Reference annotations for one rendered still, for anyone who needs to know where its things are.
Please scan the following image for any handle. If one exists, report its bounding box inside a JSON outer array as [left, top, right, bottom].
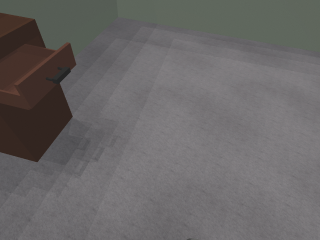
[[45, 66, 71, 84]]

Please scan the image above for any drawer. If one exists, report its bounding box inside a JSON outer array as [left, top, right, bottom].
[[0, 42, 77, 110]]

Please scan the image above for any cabinet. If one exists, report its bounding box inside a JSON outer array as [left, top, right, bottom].
[[0, 13, 73, 162]]

